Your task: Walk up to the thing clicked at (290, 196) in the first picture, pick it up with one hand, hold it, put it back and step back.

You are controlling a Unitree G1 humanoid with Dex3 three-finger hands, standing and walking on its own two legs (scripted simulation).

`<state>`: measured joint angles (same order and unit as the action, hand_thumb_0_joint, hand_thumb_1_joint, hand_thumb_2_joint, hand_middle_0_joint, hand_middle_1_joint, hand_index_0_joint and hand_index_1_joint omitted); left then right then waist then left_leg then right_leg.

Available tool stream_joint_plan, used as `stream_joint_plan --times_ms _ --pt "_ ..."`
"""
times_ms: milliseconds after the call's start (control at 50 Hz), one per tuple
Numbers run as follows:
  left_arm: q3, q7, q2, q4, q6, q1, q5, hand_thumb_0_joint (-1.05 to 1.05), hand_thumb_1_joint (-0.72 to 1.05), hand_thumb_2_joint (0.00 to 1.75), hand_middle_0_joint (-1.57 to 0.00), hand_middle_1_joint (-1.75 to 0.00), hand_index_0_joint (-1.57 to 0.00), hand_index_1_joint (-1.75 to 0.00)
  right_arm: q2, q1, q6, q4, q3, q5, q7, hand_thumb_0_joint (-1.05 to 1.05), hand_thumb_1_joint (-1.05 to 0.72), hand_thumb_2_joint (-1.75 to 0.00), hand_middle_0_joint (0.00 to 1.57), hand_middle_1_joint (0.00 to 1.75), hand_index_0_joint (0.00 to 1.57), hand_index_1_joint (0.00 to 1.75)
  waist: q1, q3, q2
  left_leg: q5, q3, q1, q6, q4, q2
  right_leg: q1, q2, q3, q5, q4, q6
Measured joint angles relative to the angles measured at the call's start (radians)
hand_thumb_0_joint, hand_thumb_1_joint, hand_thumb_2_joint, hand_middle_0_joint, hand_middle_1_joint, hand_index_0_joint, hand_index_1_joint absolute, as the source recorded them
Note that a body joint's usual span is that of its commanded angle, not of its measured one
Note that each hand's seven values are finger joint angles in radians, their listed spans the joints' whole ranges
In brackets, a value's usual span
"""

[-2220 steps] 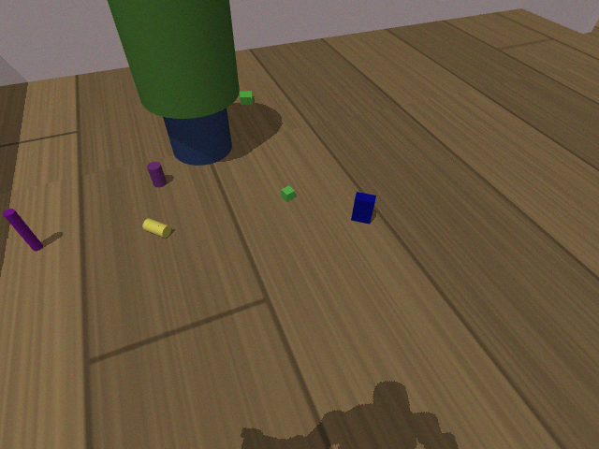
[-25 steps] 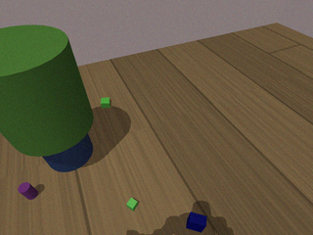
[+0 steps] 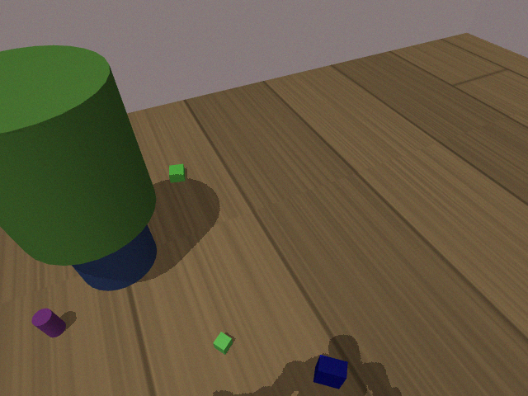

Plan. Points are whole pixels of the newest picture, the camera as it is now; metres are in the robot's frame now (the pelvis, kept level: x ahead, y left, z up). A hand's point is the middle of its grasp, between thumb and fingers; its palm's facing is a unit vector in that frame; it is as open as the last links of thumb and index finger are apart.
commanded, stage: stand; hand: left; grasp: from above
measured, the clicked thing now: (223, 343) +0.46 +0.18 -0.76
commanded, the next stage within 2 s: step back in 1.42 s
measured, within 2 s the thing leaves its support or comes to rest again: neither
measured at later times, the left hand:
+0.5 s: hand out of the picture +0.09 +0.23 -0.16, palm faces +0.02 -0.94 -0.34, open 7.4 cm
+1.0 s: hand out of the picture +0.10 +0.23 -0.15, palm faces +0.01 -0.94 -0.34, open 7.4 cm
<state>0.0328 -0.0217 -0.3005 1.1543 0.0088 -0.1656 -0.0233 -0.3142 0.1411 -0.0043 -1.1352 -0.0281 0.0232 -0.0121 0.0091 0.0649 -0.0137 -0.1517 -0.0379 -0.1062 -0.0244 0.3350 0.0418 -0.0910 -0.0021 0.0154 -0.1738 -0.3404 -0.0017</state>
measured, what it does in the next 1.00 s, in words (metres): stands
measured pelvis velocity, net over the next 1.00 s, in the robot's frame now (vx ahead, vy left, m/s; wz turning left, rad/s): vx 0.02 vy -0.01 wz -0.01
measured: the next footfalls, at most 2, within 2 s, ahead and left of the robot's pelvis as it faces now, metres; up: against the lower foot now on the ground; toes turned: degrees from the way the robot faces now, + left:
left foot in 1.74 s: -0.02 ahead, +0.13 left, +0.00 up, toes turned -4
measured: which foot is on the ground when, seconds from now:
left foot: down 0.00-1.00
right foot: down 0.00-1.00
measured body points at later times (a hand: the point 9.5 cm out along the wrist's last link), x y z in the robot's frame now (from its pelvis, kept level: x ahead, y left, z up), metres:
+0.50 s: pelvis +0.02 -0.01 +0.00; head +0.02 -0.02 +0.45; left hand +0.09 +0.28 -0.13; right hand +0.09 -0.30 -0.14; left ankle +0.02 +0.10 -0.75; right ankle +0.01 -0.12 -0.75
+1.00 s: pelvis +0.02 -0.01 +0.00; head +0.02 -0.02 +0.45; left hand +0.10 +0.28 -0.13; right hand +0.10 -0.31 -0.14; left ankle +0.02 +0.10 -0.75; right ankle +0.01 -0.12 -0.75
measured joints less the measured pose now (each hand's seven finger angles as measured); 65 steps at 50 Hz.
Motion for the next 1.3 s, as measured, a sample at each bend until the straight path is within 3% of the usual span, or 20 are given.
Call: stream_joint_plan --times_ms 560,1300 --pt "0.002 0.008 -0.01 0.003 0.006 0.067 0.011 0.01 0.91 0.9 -0.2 -0.3 -0.2 -0.3 -0.015 -0.034 0.011 -0.014 0.018 -0.005 -0.002 0.01 -0.91 -0.9 0.2 0.3 0.2 0.3 -0.01 -0.007 -0.001 -0.011 0.001 0.022 0.014 -0.032 -0.018 0.024 0.018 -0.003 -0.002 0.042 -0.014" --pt "-0.007 0.017 -0.028 -0.005 0.01 0.053 0.015 0.01 0.91 0.9 -0.2 -0.3 -0.2 -0.3 -0.024 -0.027 0.011 -0.011 0.023 -0.009 0.006 0.01 -0.91 -0.9 0.2 0.3 0.2 0.3 -0.013 -0.013 0.004 -0.006 0.007 0.03 0.026 -0.045 -0.031 0.024 0.031 -0.009 0.002 0.046 -0.027"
